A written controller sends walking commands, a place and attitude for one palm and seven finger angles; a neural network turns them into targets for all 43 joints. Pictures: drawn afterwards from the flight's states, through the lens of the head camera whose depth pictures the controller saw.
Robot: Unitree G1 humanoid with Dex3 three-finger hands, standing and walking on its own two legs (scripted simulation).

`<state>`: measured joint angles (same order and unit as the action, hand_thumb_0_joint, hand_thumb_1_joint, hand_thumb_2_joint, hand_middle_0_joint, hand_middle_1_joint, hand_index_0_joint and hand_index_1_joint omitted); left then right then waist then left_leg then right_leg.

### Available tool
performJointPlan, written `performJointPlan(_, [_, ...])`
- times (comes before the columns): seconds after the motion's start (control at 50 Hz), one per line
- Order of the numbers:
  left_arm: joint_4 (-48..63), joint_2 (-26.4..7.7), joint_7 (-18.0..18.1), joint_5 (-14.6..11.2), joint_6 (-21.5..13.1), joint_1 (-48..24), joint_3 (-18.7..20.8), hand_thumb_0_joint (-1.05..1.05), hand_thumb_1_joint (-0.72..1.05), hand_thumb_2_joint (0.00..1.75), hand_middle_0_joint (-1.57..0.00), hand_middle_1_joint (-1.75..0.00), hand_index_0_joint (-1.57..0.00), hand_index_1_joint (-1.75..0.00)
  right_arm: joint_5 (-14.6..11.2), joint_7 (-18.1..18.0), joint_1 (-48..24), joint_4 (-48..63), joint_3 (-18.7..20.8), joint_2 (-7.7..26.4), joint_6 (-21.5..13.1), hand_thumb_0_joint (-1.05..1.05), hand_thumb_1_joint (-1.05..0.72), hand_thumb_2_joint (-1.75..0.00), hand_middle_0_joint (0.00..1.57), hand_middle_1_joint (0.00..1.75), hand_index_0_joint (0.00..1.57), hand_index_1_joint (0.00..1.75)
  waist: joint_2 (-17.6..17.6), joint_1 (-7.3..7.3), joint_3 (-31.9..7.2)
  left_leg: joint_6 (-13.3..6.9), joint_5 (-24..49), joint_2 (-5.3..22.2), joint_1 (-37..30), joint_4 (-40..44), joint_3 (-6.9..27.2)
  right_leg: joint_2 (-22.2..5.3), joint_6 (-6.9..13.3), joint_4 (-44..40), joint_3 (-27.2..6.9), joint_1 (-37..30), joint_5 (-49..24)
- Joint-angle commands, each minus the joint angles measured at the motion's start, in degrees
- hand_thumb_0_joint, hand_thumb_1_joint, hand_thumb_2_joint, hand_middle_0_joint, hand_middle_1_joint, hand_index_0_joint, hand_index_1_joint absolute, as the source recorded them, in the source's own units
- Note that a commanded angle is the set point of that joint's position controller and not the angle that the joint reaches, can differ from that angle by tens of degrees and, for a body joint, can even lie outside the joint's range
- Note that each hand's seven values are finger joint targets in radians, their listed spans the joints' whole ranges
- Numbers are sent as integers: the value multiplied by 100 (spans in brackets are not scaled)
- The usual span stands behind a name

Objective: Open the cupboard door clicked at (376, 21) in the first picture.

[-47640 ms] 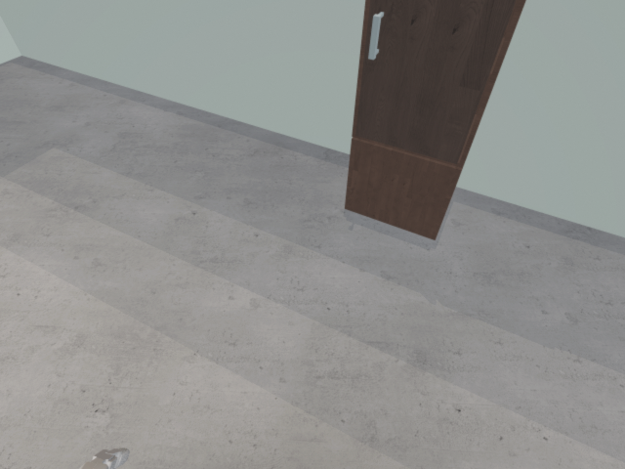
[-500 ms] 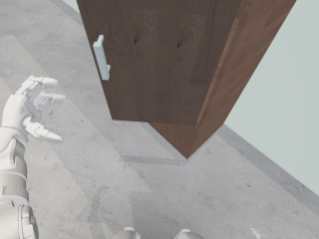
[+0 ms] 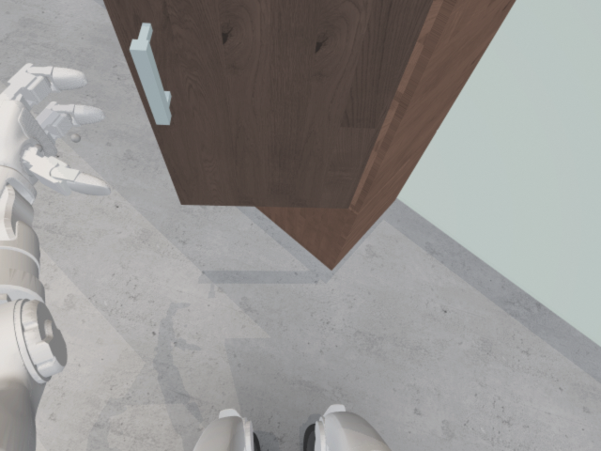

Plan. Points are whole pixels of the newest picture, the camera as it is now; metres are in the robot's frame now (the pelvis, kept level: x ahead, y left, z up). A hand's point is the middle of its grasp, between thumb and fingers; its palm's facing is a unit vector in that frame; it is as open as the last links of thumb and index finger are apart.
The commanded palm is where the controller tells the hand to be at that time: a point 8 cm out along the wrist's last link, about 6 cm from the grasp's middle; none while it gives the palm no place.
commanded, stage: move the hooked fingers beside the handle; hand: left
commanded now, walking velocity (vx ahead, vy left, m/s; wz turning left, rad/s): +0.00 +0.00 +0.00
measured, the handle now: (155, 77) +0.60 +0.17 +0.09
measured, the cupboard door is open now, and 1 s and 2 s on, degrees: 43 43 43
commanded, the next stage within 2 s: slide the fingers in behind the handle in 1.20 s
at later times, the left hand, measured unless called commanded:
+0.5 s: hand (105, 90) +0.56 +0.23 +0.09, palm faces -0.03 -1.00 -0.01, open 14.0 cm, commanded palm +0.54 +0.27 +0.08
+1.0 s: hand (105, 106) +0.54 +0.23 +0.09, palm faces -0.05 -1.00 +0.01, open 14.0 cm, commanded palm +0.53 +0.26 +0.08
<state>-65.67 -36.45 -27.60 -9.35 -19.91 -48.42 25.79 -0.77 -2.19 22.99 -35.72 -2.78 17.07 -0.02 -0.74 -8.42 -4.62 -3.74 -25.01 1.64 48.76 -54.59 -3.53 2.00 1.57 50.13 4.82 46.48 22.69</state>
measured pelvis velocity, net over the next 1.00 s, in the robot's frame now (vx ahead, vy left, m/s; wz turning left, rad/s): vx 0.02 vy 0.00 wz -0.01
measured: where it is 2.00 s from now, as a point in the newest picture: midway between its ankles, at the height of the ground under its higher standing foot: outside the picture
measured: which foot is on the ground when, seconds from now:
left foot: down 0.00-1.00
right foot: down 0.00-1.00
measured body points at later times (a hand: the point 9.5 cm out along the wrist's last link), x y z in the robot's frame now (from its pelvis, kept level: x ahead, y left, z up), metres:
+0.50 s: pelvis +0.01 +0.01 -0.01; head +0.17 +0.03 +0.41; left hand +0.56 +0.28 +0.10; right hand -0.04 -0.26 -0.10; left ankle +0.01 +0.07 -0.68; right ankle +0.01 -0.11 -0.68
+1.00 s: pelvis +0.02 +0.00 +0.00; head +0.16 +0.03 +0.42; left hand +0.54 +0.28 +0.09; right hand +0.00 -0.27 -0.10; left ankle +0.01 +0.07 -0.68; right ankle +0.01 -0.11 -0.68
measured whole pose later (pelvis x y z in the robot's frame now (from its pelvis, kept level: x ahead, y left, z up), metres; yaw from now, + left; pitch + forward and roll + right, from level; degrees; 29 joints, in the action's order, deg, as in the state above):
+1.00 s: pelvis +0.02 +0.00 +0.00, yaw -1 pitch +23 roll -5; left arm -72.8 -39.9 -23.9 -5.4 -16.7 -58.0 24.6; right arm 0.7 -0.7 24.4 -34.0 -3.4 17.0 5.6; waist -1.7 -11.7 -5.3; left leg -3.6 -26.7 2.6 52.5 -56.0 -2.2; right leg 3.2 1.7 49.2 5.8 49.1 23.3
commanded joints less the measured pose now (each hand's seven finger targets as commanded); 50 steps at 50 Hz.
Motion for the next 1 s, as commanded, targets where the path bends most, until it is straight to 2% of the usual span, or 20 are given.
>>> performJointPlan(0.0, [757, -1611, 13, -93, -220, -2536, 183, 0, -50, 30, -30, -120, -30, -120, -18, -81, 904, 253, 399, 1109, 40, 0, -90, -90, 20, 30, 20, 30, -745, -92, -2489, 217, 2491, 76, -2206, 526, 775, 109, -20, -450, -311, -475, -1557])
performJointPlan(0.02, [653, -1599, 49, -38, -149, -2707, 89, 0, -50, 30, -30, -120, -30, -120, -21, -84, 946, 231, 384, 1126, 70, 0, -90, -90, 20, 30, 20, 30, -622, -197, -2325, 197, 2352, 82, -2086, 554, 805, 106, -28, -463, -292, -395, -1476])
performJointPlan(0.08, [651, -1640, 188, 117, -106, -3027, 37, 0, -50, 30, -30, -120, -30, -120, 24, -73, 1071, 224, 373, 1122, 127, 0, -90, -90, 20, 30, 20, 30, -959, -222, -2398, 233, 2501, 88, -2281, 536, 851, 117, -8, -444, -269, -195, -1425])
performJointPlan(0.16, [1008, -1871, 358, 186, -334, -3322, 224, 0, -50, 30, -30, -120, -30, -120, 99, -24, 1242, 196, 392, 1126, 200, 0, -90, -90, 20, 30, 20, 30, -1276, -187, -3031, 365, 3327, 161, -2871, 388, 972, 164, 12, -344, -238, -83, -1629])
performJointPlan(0.2, [685, -1926, 395, 175, -308, -3429, 293, 0, -50, 30, -30, -120, -30, -120, 112, -4, 1272, 147, 376, 1143, 237, 0, -90, -90, 20, 30, 20, 30, -942, -294, -2838, 300, 3030, 150, -2545, 352, 940, 176, -11, -370, -249, -161, -1634])
performJointPlan(0.26, [169, -1795, 417, 313, -126, -3603, 64, 0, -50, 30, -30, -120, -30, -120, 93, -14, 1322, 164, 313, 1145, 303, 0, -90, -90, 20, 30, 20, 30, -910, -445, -2497, 239, 2710, 123, -2176, 367, 894, 177, -26, -386, -252, -58, -1540])
performJointPlan(0.32, [24, -2211, 507, 513, -8, -3801, 187, 0, -50, 30, -30, -120, -30, -120, 118, -20, 1420, 204, 286, 1195, 351, 0, -90, -90, 20, 30, 20, 30, -971, -497, -2464, 195, 2533, 104, -1897, 304, 866, 160, -31, -364, -279, -49, -1501])
performJointPlan(0.34, [42, -2376, 543, 526, -33, -3868, 317, 0, -50, 30, -30, -120, -30, -120, 144, -36, 1481, 230, 265, 1210, 361, 0, -90, -90, 20, 30, 20, 30, -1011, -474, -2579, 211, 2704, 96, -1936, 268, 902, 175, -6, -295, -252, -66, -1591])
performJointPlan(0.4, [175, -2157, 557, 589, -127, -4083, 101, 0, -50, 30, -30, -120, -30, -120, 191, 9, 1552, 199, 280, 1178, 384, 0, -90, -90, 20, 30, 20, 30, -1272, -569, -2871, 269, 3005, 148, -2313, 175, 971, 194, -17, -283, -240, 173, -1625])
performJointPlan(0.46, [531, -2398, 461, 468, -226, -3769, 399, 0, -50, 30, -30, -120, -30, -120, 218, 30, 1632, 234, 327, 1217, 421, 0, -90, -90, 20, 30, 20, 30, -1392, -389, -3501, 335, 3692, 195, -2692, 127, 987, 219, -6, -213, -241, -108, -2019])
performJointPlan(0.48, [518, -2242, 403, 442, -189, -3591, 340, 0, -50, 30, -30, -120, -30, -120, 216, 53, 1637, 249, 332, 1184, 441, 0, -90, -90, 20, 30, 20, 30, -1479, -351, -3595, 334, 3814, 182, -2743, 132, 958, 229, -2, -222, -243, -191, -2129])
performJointPlan(0.54, [224, -2084, 309, 377, 10, -3212, 303, 0, -50, 30, -30, -120, -30, -120, 176, 64, 1651, 279, 331, 1168, 515, 0, -90, -90, 20, 30, 20, 30, -1099, -371, -3113, 237, 3570, 159, -2326, 184, 859, 251, -13, -295, -230, -347, -2245])
performJointPlan(0.6, [438, -2351, 351, 415, 81, -3232, 444, 0, -50, 30, -30, -120, -30, -120, 159, 56, 1637, 339, 346, 1182, 575, 0, -90, -90, 20, 30, 20, 30, -963, -317, -2959, 176, 3228, 121, -2017, 248, 774, 246, -33, -363, -269, -581, -2262])
performJointPlan(0.66, [1097, -2471, 461, 407, -186, -3664, 501, 0, -50, 30, -30, -120, -30, -120, 177, 68, 1606, 330, 357, 1142, 567, 0, -90, -90, 20, 30, 20, 30, -1510, -319, -3278, 242, 3505, 144, -2480, 210, 812, 260, -10, -327, -283, -440, -2297])
performJointPlan(0.72, [1016, -2404, 509, 357, -321, -3529, 528, 0, -50, 30, -30, -120, -30, -120, 180, 89, 1559, 271, 373, 1132, 539, 0, -90, -90, 20, 30, 20, 30, -1331, -343, -3076, 222, 3388, 136, -2407, 211, 804, 276, -7, -382, -303, -545, -2297])
performJointPlan(0.76, [936, -2086, 454, 325, -301, -3475, 320, 0, -50, 30, -30, -120, -30, -120, 152, 93, 1548, 234, 368, 1096, 551, 0, -90, -90, 20, 30, 20, 30, -1486, -352, -3184, 246, 3640, 139, -2633, 197, 822, 282, -6, -372, -278, -447, -2346])
performJointPlan(0.8, [521, -1649, 374, 310, -126, -3373, -46, 0, -50, 30, -30, -120, -30, -120, 134, 94, 1511, 178, 345, 1092, 567, 0, -90, -90, 20, 30, 20, 30, -1332, -477, -2688, 220, 3337, 141, -2481, 228, 813, 269, -31, -460, -248, -194, -2114])
performJointPlan(0.82, [372, -1805, 362, 341, -43, -3260, 56, 0, -50, 30, -30, -120, -30, -120, 131, 84, 1540, 163, 357, 1123, 579, 0, -90, -90, 20, 30, 20, 30, -1166, -450, -2623, 206, 3228, 139, -2347, 252, 816, 265, -31, -458, -238, -268, -2089])
performJointPlan(0.9, [315, -1523, 310, 281, 76, -3177, -142, 0, -50, 30, -30, -120, -30, -120, 128, 61, 1489, 209, 347, 1112, 574, 0, -90, -90, 20, 30, 20, 30, -1082, -473, -2584, 186, 3201, 117, -2281, 234, 786, 244, -30, -446, -238, -203, -2113])
performJointPlan(0.98, [598, -1937, 428, 256, -166, -3476, 157, 0, -50, 30, -30, -120, -30, -120, 130, 40, 1423, 292, 333, 1112, 529, 0, -90, -90, 20, 30, 20, 30, -893, -442, -2764, 158, 3006, 74, -1947, 190, 752, 227, -24, -336, -324, -572, -2296])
